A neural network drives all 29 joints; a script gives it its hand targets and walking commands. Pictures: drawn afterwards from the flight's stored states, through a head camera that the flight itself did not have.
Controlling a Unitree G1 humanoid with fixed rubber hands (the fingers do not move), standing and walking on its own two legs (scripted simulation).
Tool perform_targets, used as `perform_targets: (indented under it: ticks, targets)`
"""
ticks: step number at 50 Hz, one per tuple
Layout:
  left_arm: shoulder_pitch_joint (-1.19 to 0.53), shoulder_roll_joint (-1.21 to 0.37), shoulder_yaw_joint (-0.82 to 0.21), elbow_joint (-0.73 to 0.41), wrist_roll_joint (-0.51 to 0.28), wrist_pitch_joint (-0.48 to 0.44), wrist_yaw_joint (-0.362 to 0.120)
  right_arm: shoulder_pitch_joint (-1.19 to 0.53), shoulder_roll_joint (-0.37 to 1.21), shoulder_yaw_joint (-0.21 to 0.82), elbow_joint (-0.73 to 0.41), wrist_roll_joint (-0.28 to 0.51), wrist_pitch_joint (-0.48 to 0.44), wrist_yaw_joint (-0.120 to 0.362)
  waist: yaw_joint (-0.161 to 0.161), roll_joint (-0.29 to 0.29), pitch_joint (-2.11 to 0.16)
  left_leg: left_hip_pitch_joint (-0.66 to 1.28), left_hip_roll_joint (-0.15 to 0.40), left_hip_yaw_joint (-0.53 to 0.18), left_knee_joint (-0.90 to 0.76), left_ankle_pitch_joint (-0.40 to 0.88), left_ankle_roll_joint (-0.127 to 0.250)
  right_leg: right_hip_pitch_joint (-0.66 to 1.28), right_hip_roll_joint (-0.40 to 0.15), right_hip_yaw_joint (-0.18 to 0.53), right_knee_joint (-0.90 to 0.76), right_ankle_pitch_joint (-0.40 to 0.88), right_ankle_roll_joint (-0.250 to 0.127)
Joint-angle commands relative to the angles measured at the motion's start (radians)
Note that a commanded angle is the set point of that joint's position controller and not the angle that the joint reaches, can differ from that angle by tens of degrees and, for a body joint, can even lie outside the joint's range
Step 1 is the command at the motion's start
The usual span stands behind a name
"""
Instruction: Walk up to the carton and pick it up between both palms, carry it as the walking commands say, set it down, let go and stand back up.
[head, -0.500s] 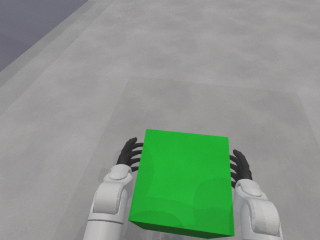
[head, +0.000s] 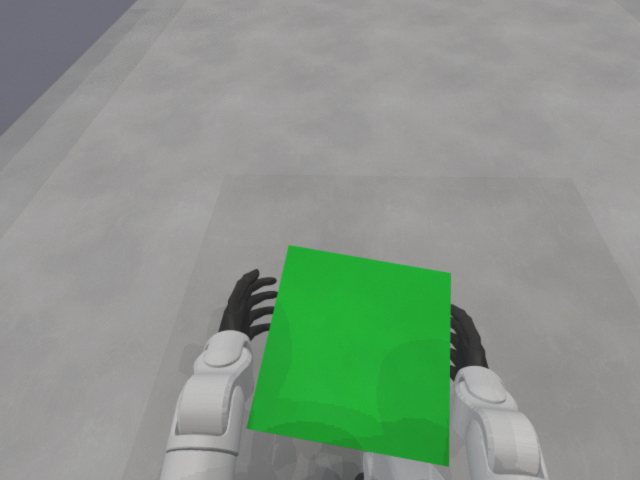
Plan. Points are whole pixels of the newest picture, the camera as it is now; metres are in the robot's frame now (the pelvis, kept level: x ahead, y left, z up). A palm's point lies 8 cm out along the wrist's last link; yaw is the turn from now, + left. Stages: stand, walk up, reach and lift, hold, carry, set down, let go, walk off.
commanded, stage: carry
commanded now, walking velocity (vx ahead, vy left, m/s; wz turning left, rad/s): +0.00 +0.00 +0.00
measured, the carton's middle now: (345, 363) +0.28 -0.03 -0.04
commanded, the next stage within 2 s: none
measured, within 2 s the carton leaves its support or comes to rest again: neither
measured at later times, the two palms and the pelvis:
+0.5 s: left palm (195, 138) +0.68 +0.20 +0.06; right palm (347, 148) +0.67 -0.08 +0.02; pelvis +0.40 +0.06 +0.03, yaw +2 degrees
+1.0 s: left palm (196, 76) +0.90 +0.23 +0.07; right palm (321, 56) +0.95 -0.05 +0.07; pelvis +0.66 +0.04 +0.05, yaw +6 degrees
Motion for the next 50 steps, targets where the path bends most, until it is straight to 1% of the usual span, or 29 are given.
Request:
perform_targets:
  ticks: [1,2,3,5,8,10,12,13,14,15,16,17,18,20,23,26,28,29,30,31,32,33,35,39,42,44,46,47,50]
  targets:
    - [-0.055,-0.588,-0.319,0.035,-0.008,0.017,-0.067,-0.590,0.491,0.506,-0.292,0.228,-0.025,0.189,0.155,-0.373,-0.612,-0.583,-0.091,-0.102,0.864,0.031,-0.208,1.137,-0.458,0.622,-0.236,1.782,-0.449]
    - [-0.086,-0.538,-0.274,0.031,0.017,0.000,-0.066,-0.583,0.479,0.472,-0.204,0.223,-0.034,0.203,0.150,-0.257,-0.546,-0.586,-0.039,-0.189,0.850,0.046,-0.182,1.007,-0.470,0.646,-0.297,1.537,-0.436]
    - [-0.120,-0.661,-0.385,-0.249,-0.099,0.006,-0.062,-0.612,0.599,0.604,-0.483,0.341,-0.032,0.199,0.148,-0.202,-0.443,-0.738,-0.016,-0.190,0.837,0.038,-0.131,1.036,-0.429,0.660,-0.316,1.404,-0.381]
    - [-0.194,-0.701,-0.465,-0.260,-0.114,0.050,-0.054,-0.571,0.650,0.591,-0.378,0.326,0.017,0.215,0.188,-0.090,-0.257,-0.939,0.008,-0.292,0.819,-0.132,-0.079,0.901,-0.396,0.718,-0.300,1.154,-0.346]
    - [-0.318,-0.617,-0.477,-0.313,-0.163,0.057,-0.060,-0.399,0.612,0.455,-0.196,0.223,0.023,0.203,0.183,0.032,-0.377,-0.938,0.058,-0.254,0.650,-0.101,-0.085,0.969,-0.416,0.635,-0.274,1.145,-0.304]
    - [-0.384,-0.629,-0.551,-0.444,-0.250,0.069,-0.059,-0.288,0.567,0.359,-0.235,0.164,0.014,0.170,0.150,0.089,-0.417,-0.803,0.164,-0.292,0.157,-0.012,-0.028,0.902,-0.404,0.490,-0.215,1.153,-0.190]
    - [-0.353,-0.634,-0.575,-0.376,-0.256,0.075,-0.081,-0.235,0.567,0.312,-0.166,0.074,0.009,0.164,0.117,0.021,-0.484,-0.317,0.066,-0.033,-0.298,0.546,-0.047,0.679,-0.234,0.187,-0.148,0.998,-0.067]
    - [-0.350,-0.638,-0.583,-0.294,-0.257,0.067,-0.103,-0.269,0.568,0.318,-0.170,0.047,-0.010,0.170,0.063,-0.006,-0.616,0.083,0.103,-0.052,-0.353,1.047,-0.011,0.491,-0.186,0.089,0.057,0.782,-0.008]
    - [-0.420,-0.692,-0.653,-0.440,-0.321,0.077,-0.098,-0.306,0.595,0.350,-0.302,0.090,-0.008,0.152,0.042,0.246,-0.647,0.426,0.315,-0.376,-0.241,1.918,0.135,0.066,-0.007,0.055,0.361,-0.189,0.067]
    - [-0.419,-0.734,-0.740,-0.464,-0.343,0.103,-0.118,-0.339,0.621,0.402,-0.369,0.104,-0.002,0.150,0.046,0.268,-0.659,0.455,0.399,-0.442,-0.186,2.213,0.225,0.058,0.028,0.173,0.521,-0.388,0.058]
    - [-0.528,-0.679,-0.708,-0.426,-0.334,0.087,-0.138,-0.333,0.582,0.349,-0.256,0.040,-0.008,0.159,0.043,0.259,-0.544,0.380,0.431,-0.504,-0.202,2.191,0.284,0.006,0.018,0.194,0.535,-0.435,0.068]
    - [-0.530,-0.658,-0.677,-0.442,-0.362,0.079,-0.135,-0.296,0.595,0.317,-0.252,0.033,-0.014,0.139,0.046,0.212,-0.500,0.425,0.422,-0.567,-0.207,2.089,0.262,-0.105,0.021,0.192,0.532,-0.404,0.050]
    - [-0.396,-0.626,-0.612,-0.212,-0.275,0.087,-0.159,-0.225,0.583,0.322,-0.081,-0.036,-0.008,0.153,0.047,0.067,-0.453,0.404,0.416,-0.556,-0.196,1.897,0.239,-0.181,-0.010,0.213,0.488,-0.413,0.037]
    - [-0.362,-0.658,-0.574,-0.193,-0.275,0.049,-0.168,-0.423,0.594,0.420,-0.236,0.053,-0.049,0.151,0.026,-0.048,-0.370,0.483,0.391,-0.518,-0.168,1.860,0.204,-0.374,-0.012,0.179,0.572,-0.489,0.045]
    - [-0.265,-0.652,-0.502,-0.127,-0.231,0.015,-0.169,-0.530,0.587,0.511,-0.344,0.125,-0.071,0.164,0.022,-0.095,-0.320,0.540,0.345,-0.492,-0.160,1.884,0.150,-0.498,-0.014,0.126,0.496,-0.501,0.034]
    - [-0.166,-0.652,-0.460,-0.141,-0.172,0.016,-0.144,-0.570,0.603,0.595,-0.431,0.193,-0.048,0.179,0.046,-0.134,-0.326,0.337,0.265,-0.305,-0.203,1.720,0.078,-0.220,-0.020,-0.003,0.010,-0.258,0.034]
    - [-0.131,-0.563,-0.375,-0.069,-0.092,-0.002,-0.129,-0.493,0.556,0.540,-0.262,0.173,-0.043,0.192,0.109,-0.081,-0.499,-0.044,0.171,-0.095,-0.042,1.607,-0.015,0.510,0.040,-0.069,-0.351,0.283,0.014]
    - [-0.169,-0.620,-0.401,-0.136,-0.105,-0.005,-0.126,-0.528,0.588,0.596,-0.338,0.218,-0.041,0.200,0.143,-0.111,-0.571,-0.190,0.137,-0.042,0.130,1.331,-0.062,0.799,-0.036,0.009,-0.435,0.596,-0.038]
    - [-0.145,-0.672,-0.449,-0.248,-0.147,0.004,-0.124,-0.566,0.650,0.682,-0.478,0.286,-0.022,0.211,0.148,-0.337,-0.660,-0.435,-0.021,0.021,0.478,0.311,-0.138,1.073,-0.343,0.348,-0.308,1.467,-0.206]
    - [-0.171,-0.619,-0.406,-0.148,-0.101,0.025,-0.127,-0.611,0.635,0.659,-0.379,0.268,-0.007,0.215,0.118,-0.370,-0.647,-0.460,-0.022,-0.071,0.595,0.118,-0.154,1.093,-0.446,0.547,-0.283,1.735,-0.277]
    - [-0.206,-0.588,-0.389,-0.132,-0.052,0.040,-0.119,-0.600,0.627,0.614,-0.310,0.241,0.008,0.220,0.115,-0.203,-0.550,-0.413,-0.011,-0.092,0.570,0.135,-0.139,0.944,-0.459,0.534,-0.348,1.577,-0.290]
    - [-0.110,-0.517,-0.254,0.093,0.040,0.019,-0.121,-0.558,0.513,0.482,-0.120,0.154,-0.010,0.232,0.138,-0.174,-0.538,-0.457,-0.013,-0.106,0.570,0.172,-0.122,0.930,-0.423,0.498,-0.385,1.333,-0.259]
    - [-0.212,-0.632,-0.386,-0.142,-0.068,-0.001,-0.126,-0.550,0.663,0.608,-0.199,0.259,-0.005,0.253,0.119,-0.110,-0.437,-0.431,0.057,-0.155,0.525,0.195,-0.116,0.731,-0.414,0.535,-0.471,0.945,-0.263]
    - [-0.442,-0.776,-0.506,-0.188,-0.126,0.023,-0.155,-0.485,0.820,0.519,-0.047,0.190,0.008,0.277,0.130,-0.035,-0.524,-0.422,0.111,-0.135,0.226,0.150,-0.113,0.792,-0.368,0.401,-0.385,1.004,-0.240]
    - [-0.519,-0.811,-0.564,-0.319,-0.206,0.038,-0.153,-0.498,0.797,0.470,-0.182,0.186,0.003,0.256,0.120,-0.078,-0.487,-0.317,0.115,-0.106,-0.223,0.230,-0.087,0.722,-0.337,0.327,-0.381,0.969,-0.163]
    - [-0.575,-0.829,-0.604,-0.338,-0.245,0.034,-0.157,-0.523,0.797,0.451,-0.191,0.161,-0.004,0.249,0.100,-0.066,-0.570,-0.038,0.102,-0.053,-0.351,0.545,-0.078,0.568,-0.291,0.243,-0.352,0.779,-0.088]
    - [-0.618,-0.833,-0.667,-0.480,-0.310,0.069,-0.146,-0.499,0.772,0.436,-0.295,0.166,0.009,0.215,0.097,0.186,-0.583,0.091,0.295,-0.229,-0.228,1.427,0.038,0.412,-0.176,0.138,-0.236,0.282,-0.001]
    - [-0.581,-0.767,-0.602,-0.298,-0.256,0.084,-0.163,-0.451,0.727,0.379,-0.141,0.083,0.010,0.208,0.093,0.184,-0.598,0.085,0.339,-0.247,-0.184,1.517,0.101,0.433,-0.154,0.143,-0.218,0.254,0.048]
    - [-0.502,-0.760,-0.574,-0.252,-0.251,0.086,-0.171,-0.538,0.719,0.445,-0.251,0.100,0.008,0.196,0.094,-0.052,-0.551,0.104,0.260,-0.139,-0.179,1.307,0.022,0.430,-0.187,0.145,-0.260,0.618,0.033]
